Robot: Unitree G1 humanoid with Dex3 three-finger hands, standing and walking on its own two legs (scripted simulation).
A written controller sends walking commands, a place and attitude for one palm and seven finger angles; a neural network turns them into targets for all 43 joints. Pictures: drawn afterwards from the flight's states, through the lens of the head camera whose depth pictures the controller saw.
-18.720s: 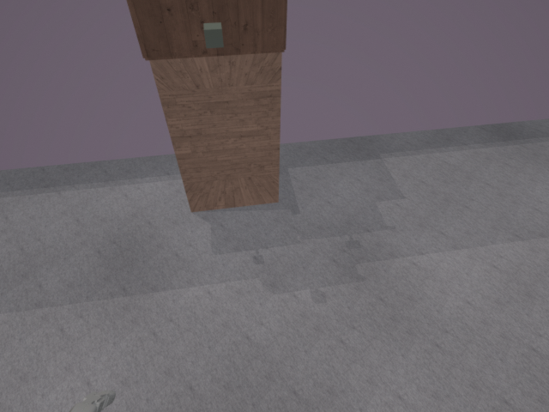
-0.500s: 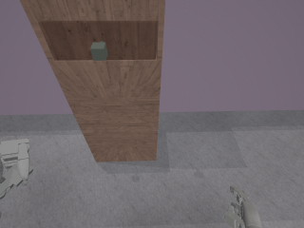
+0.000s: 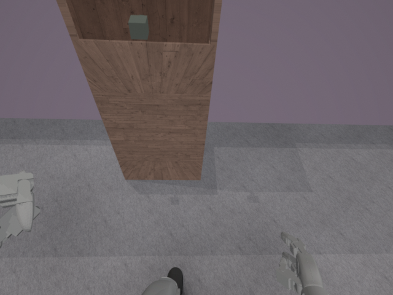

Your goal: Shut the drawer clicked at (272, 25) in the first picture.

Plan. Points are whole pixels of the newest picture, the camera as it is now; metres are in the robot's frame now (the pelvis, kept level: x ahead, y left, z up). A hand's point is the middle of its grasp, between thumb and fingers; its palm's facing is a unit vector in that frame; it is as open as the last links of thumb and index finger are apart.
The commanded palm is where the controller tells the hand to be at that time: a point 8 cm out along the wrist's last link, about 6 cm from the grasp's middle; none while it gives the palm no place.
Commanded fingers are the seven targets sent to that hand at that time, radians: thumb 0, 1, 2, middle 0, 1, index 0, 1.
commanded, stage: step back with the hand held close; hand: left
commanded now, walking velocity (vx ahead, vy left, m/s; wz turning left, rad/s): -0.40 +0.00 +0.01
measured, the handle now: (140, 23) +0.72 +0.24 +0.16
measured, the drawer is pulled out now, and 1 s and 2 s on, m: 0.00 0.00 0.00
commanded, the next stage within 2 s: stop stepping back and stand still in 0.12 s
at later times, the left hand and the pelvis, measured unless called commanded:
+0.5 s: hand out of the picture +0.08 +0.26 +0.17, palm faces +0.46 -0.81 -0.37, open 3.3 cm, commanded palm +0.03 +0.29 +0.19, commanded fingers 0.00 0.90 0.90 -1.40 -1.60 -1.40 -1.60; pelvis -0.10 +0.01 +0.01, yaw +1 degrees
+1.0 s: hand out of the picture +0.03 +0.25 +0.17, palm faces +0.44 -0.80 -0.40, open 3.3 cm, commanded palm -0.02 +0.29 +0.19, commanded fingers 0.00 0.90 0.90 -1.40 -1.60 -1.40 -1.60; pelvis -0.14 +0.00 +0.02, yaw +2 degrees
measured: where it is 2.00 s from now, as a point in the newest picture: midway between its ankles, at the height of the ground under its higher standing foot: outside the picture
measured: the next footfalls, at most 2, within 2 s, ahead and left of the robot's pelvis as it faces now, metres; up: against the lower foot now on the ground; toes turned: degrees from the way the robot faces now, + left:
left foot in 0.50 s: -0.09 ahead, +0.14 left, +0.00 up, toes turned +3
left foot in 1.04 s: -0.08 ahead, +0.14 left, +0.00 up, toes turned +4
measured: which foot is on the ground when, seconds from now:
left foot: down 0.00-0.26, up 0.28-0.48, down 0.50-0.76, up 0.78-1.00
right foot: down 0.00-1.00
